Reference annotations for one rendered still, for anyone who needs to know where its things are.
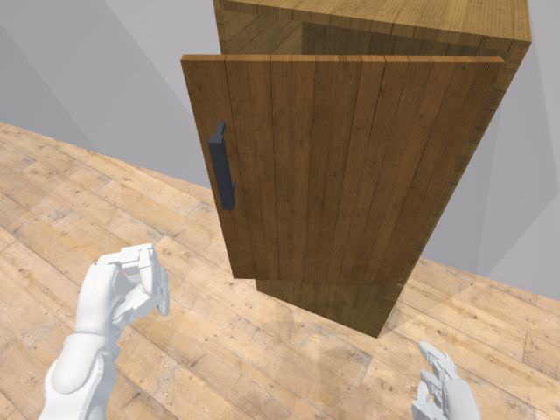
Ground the robot left forearm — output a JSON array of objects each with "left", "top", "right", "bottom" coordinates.
[{"left": 38, "top": 332, "right": 120, "bottom": 420}]

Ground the cupboard door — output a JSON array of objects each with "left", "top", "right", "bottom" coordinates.
[{"left": 180, "top": 54, "right": 505, "bottom": 284}]

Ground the robot right hand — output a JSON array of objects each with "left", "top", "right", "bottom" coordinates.
[{"left": 411, "top": 340, "right": 482, "bottom": 420}]

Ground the handle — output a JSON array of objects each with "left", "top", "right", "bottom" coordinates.
[{"left": 208, "top": 121, "right": 235, "bottom": 210}]

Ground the robot left hand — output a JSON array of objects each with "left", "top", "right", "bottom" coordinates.
[{"left": 74, "top": 243, "right": 170, "bottom": 342}]

